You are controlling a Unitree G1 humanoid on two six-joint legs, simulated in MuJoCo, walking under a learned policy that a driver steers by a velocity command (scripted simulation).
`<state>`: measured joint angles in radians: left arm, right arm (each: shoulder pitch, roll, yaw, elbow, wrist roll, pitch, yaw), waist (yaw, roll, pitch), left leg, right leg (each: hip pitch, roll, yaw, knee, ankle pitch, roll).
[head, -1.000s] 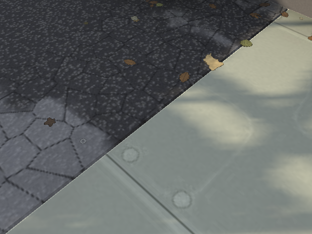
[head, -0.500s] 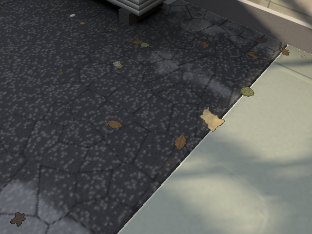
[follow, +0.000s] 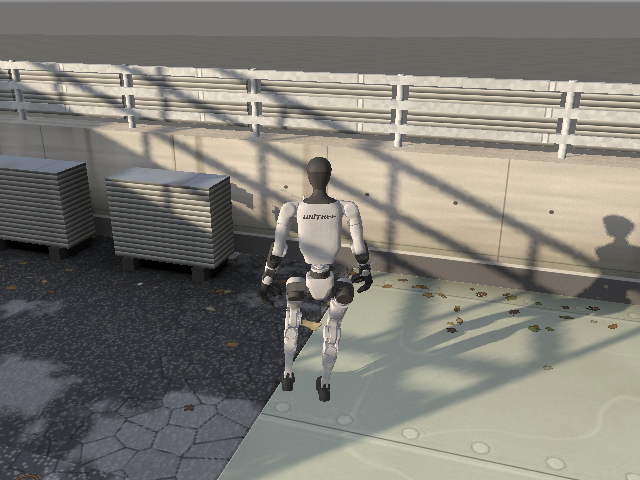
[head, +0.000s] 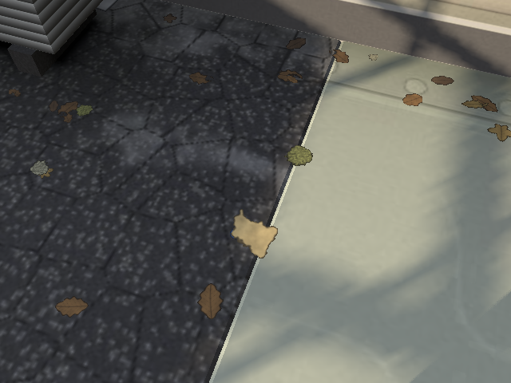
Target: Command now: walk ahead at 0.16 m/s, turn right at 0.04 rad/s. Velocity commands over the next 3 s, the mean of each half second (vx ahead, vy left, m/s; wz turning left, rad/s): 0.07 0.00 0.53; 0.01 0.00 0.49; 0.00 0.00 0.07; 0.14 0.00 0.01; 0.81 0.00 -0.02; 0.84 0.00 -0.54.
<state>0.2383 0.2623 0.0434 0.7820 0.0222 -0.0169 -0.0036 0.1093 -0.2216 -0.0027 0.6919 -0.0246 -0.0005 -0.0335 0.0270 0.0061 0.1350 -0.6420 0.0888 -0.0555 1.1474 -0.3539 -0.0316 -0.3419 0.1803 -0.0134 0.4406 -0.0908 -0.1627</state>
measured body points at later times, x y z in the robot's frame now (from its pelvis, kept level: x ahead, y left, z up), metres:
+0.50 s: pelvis +0.06 +0.08 +0.02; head +0.10 +0.12 +0.46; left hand +0.12 +0.39 -0.10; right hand +0.25 -0.17 -0.08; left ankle +0.03 +0.15 -0.73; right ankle +0.10 -0.06 -0.65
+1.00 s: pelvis +0.10 +0.06 +0.02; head +0.14 +0.04 +0.46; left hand +0.05 +0.35 -0.08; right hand +0.36 -0.11 -0.12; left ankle -0.01 +0.14 -0.68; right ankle +0.16 -0.01 -0.73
